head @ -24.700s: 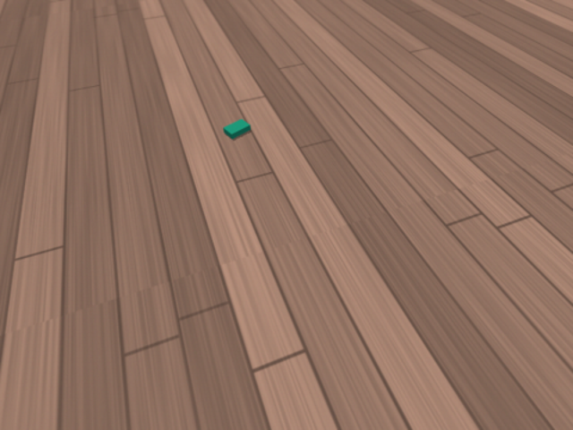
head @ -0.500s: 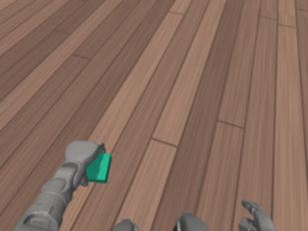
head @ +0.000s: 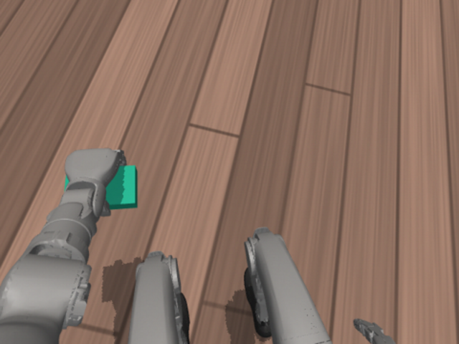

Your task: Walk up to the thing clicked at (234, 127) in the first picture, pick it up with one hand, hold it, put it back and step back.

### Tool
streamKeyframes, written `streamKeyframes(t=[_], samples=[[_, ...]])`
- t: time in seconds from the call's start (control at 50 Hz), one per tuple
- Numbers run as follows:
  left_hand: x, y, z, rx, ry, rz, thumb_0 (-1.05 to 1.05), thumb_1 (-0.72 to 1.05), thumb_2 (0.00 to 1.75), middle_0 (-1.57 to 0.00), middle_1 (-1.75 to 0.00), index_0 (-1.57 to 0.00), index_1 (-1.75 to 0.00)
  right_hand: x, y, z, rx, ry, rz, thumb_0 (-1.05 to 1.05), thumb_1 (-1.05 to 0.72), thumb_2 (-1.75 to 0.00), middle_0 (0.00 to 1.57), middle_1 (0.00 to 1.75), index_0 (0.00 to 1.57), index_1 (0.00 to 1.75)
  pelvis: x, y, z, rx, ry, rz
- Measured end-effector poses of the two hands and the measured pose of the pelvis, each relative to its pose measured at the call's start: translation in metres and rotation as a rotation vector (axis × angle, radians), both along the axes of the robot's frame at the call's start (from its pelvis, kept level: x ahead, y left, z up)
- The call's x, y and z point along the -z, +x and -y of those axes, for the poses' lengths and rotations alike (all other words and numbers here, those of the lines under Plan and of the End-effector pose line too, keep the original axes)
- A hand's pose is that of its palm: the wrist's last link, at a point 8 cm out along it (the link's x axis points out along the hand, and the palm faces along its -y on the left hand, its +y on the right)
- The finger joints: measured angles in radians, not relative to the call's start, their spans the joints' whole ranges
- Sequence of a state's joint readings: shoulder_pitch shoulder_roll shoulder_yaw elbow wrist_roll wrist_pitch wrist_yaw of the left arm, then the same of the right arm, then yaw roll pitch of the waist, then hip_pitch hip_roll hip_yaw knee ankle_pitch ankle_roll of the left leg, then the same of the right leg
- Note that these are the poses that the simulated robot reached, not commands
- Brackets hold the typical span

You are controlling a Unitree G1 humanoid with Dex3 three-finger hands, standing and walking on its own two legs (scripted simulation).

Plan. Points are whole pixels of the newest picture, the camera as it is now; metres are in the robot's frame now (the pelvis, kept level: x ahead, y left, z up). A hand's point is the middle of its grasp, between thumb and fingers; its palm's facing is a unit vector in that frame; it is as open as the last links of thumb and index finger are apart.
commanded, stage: crouch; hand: left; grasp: from above
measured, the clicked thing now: (102, 188) +0.44 +0.20 -0.17
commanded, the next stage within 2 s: lower in 1.18 s
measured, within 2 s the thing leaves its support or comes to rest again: neither
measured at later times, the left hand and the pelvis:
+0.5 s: hand (120, 188) +0.48 +0.19 -0.28, palm faces -0.47 +0.02 -0.88, open 10.9 cm; pelvis +0.00 +0.00 -0.12, yaw -1 degrees
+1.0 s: hand (126, 190) +0.49 +0.19 -0.34, palm faces -0.47 +0.03 -0.88, open 10.9 cm; pelvis -0.01 +0.00 -0.17, yaw -2 degrees
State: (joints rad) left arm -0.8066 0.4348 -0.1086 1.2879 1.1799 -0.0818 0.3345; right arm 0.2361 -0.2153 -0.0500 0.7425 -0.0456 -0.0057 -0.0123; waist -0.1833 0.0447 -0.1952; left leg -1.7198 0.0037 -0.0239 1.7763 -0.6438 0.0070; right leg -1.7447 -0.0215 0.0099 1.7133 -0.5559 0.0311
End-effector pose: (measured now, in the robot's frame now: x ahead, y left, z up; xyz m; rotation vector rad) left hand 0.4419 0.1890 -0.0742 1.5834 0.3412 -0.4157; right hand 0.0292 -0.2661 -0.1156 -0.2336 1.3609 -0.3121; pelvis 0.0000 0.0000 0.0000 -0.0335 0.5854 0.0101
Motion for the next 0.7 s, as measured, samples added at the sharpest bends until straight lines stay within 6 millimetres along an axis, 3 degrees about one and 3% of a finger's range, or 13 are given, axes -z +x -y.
streamKeyframes(t=[0.14,0.28,0.46,0.7], samples=[[0.061,0.012,0.002,0.036,-0.029,-0.008,0.00,-0.11,0.42,-0.73,-0.40,-0.73,-0.42,0.042,0.011,0.002,-0.061,0.000,0.000,0.01,-0.90,-0.90,0.20,0.30,0.20,0.30,0.046,-0.003,0.001,-0.008,-0.014,-0.056],[0.106,0.027,-0.004,0.025,-0.026,0.024,0.00,-0.10,0.42,-0.72,-0.40,-0.73,-0.41,0.074,0.026,0.009,-0.120,-0.008,-0.011,0.01,-0.90,-0.90,0.20,0.30,0.20,0.30,0.081,-0.001,0.003,-0.013,-0.025,-0.087],[0.141,0.040,-0.005,-0.008,-0.028,0.003,0.00,-0.10,0.44,-0.71,-0.40,-0.72,-0.41,0.101,0.025,0.011,-0.137,0.004,-0.037,0.01,-0.90,-0.90,0.20,0.30,0.20,0.30,0.110,-0.001,0.003,-0.009,-0.032,-0.088],[0.176,0.041,0.001,0.024,-0.045,-0.028,0.00,-0.10,0.47,-0.70,-0.38,-0.71,-0.40,0.125,-0.011,0.012,-0.124,0.017,-0.099,0.01,-0.91,-0.90,0.20,0.30,0.20,0.30,0.143,-0.010,0.004,-0.003,-0.036,-0.061]])
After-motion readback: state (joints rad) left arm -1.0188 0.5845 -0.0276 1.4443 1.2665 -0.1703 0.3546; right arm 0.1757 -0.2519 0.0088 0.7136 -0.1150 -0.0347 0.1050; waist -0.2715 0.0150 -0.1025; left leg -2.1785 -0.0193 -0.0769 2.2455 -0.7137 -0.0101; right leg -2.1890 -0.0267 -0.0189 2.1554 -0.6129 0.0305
